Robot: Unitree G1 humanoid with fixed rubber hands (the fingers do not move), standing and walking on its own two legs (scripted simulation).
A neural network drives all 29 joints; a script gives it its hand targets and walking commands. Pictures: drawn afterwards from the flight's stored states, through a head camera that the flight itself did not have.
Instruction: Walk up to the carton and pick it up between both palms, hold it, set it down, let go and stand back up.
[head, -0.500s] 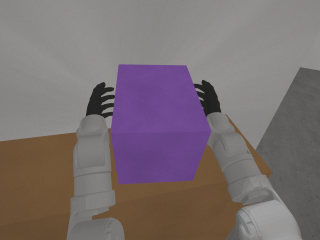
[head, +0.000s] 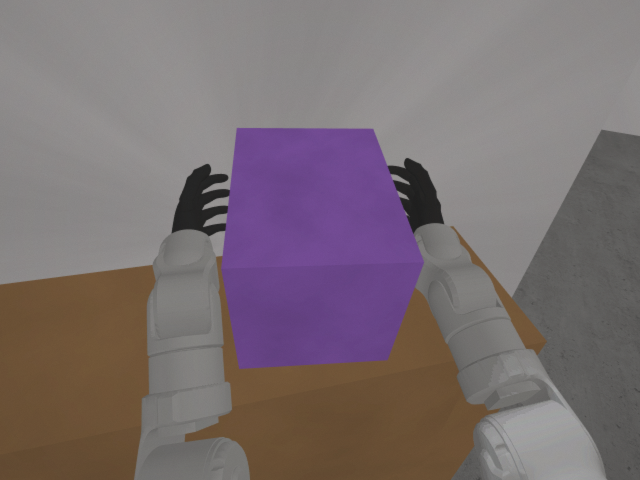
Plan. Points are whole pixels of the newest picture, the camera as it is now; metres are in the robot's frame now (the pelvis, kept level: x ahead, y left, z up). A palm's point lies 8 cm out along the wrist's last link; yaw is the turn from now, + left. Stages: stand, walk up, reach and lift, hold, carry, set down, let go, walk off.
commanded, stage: hold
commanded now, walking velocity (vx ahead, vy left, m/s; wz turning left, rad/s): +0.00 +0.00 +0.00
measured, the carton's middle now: (310, 241) +0.37 +0.00 +0.16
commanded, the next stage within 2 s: set down in 1.38 s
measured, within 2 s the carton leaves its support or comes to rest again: neither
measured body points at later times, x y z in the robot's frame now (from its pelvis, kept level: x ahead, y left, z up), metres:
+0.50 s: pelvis +0.00 +0.00 +0.00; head -0.05 +0.03 +0.45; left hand +0.36 +0.14 +0.19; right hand +0.37 -0.13 +0.19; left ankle +0.02 +0.12 -0.75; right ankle -0.01 -0.12 -0.75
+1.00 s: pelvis +0.00 +0.00 +0.00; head -0.06 +0.03 +0.44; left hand +0.37 +0.14 +0.19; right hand +0.37 -0.14 +0.20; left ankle +0.02 +0.12 -0.75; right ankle -0.01 -0.12 -0.75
